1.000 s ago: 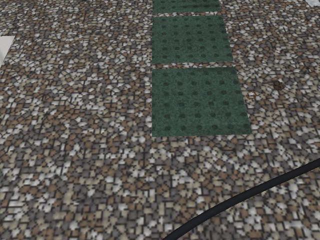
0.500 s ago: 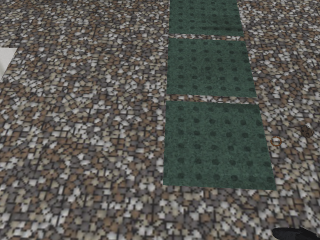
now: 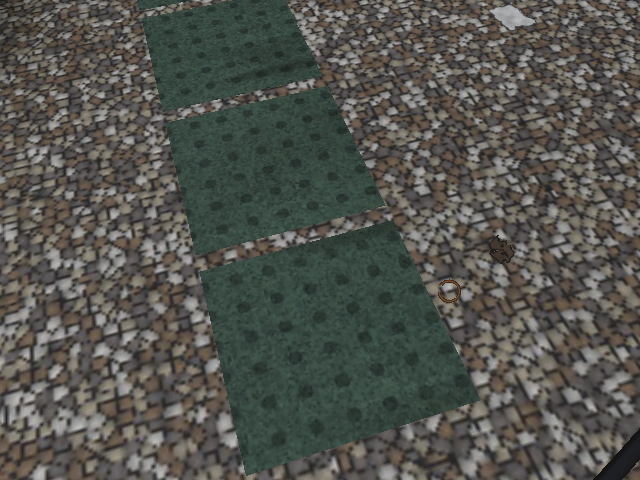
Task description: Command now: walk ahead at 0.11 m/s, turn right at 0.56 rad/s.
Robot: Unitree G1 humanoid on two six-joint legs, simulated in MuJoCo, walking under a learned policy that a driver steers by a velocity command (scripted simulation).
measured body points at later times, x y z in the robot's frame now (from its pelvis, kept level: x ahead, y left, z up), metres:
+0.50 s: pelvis +0.07 +0.05 +0.02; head +0.10 +0.06 +0.47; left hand +0.31 +0.27 -0.08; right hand +0.10 -0.26 -0.09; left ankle +0.12 +0.16 -0.72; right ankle +0.08 -0.07 -0.68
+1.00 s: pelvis +0.11 +0.05 +0.01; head +0.11 +0.06 +0.46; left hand +0.26 +0.29 -0.11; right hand +0.13 -0.25 -0.09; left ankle +0.13 +0.14 -0.72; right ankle +0.01 -0.08 -0.72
